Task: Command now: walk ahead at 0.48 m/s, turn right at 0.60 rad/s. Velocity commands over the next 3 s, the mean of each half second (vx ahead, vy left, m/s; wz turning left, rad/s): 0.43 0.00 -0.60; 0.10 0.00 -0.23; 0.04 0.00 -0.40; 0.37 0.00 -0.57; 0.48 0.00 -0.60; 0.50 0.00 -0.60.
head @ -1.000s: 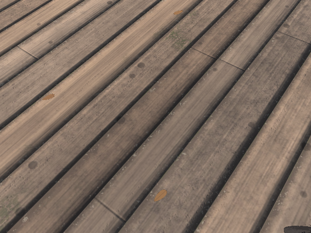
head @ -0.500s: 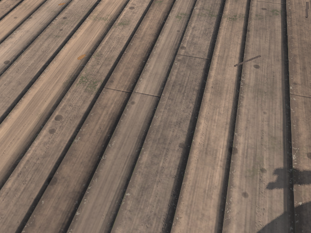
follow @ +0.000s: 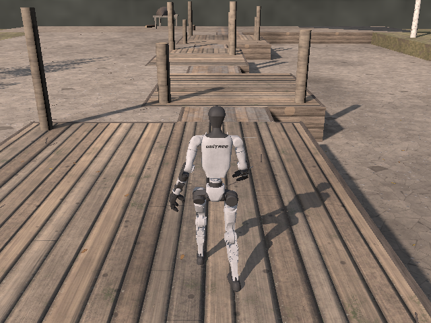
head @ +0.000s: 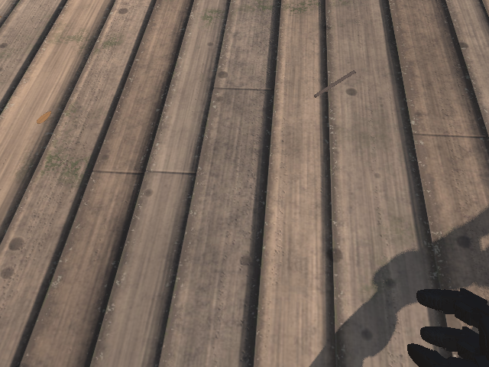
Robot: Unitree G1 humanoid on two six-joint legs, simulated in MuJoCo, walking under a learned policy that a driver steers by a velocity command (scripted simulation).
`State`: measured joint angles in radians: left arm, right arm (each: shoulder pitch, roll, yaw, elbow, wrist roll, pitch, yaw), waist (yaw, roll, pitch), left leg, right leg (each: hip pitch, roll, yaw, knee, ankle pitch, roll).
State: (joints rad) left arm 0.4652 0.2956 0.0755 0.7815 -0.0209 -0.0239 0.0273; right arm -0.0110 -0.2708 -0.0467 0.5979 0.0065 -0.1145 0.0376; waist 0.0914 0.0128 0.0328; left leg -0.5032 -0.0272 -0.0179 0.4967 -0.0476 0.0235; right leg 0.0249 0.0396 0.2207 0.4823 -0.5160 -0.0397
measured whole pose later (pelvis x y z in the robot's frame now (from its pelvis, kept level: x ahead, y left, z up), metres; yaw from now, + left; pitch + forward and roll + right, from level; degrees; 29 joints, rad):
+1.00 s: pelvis +0.36 -0.07 +0.02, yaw -23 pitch +0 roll -1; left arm 0.16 0.23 0.02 0.75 0.02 0.00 0.00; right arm 0.18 -0.25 -0.02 0.79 -0.02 0.00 -0.01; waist 0.00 -0.01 0.01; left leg -0.29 0.05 -0.02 0.55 -0.27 -0.04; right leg -0.29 0.07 0.04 0.52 -0.23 -0.04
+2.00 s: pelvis +0.50 -0.17 +0.03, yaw -54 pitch +1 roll +1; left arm 0.22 0.31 0.08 0.64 -0.02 -0.02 -0.01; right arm 0.36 -0.26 -0.06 0.80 -0.01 -0.09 -0.01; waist -0.07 -0.05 0.01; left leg -0.03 0.00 0.09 0.28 -0.27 0.01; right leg -0.72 -0.06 0.09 1.01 -0.12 0.02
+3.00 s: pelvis +0.72 -0.69 +0.03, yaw -89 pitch +0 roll +2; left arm 0.17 0.31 0.07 0.65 -0.02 -0.01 -0.01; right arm 0.33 -0.28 -0.07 0.78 0.00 -0.09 0.00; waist -0.07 -0.04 0.05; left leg -0.07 -0.02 0.15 0.29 -0.23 0.03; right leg -0.69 -0.08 0.07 0.94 -0.11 0.01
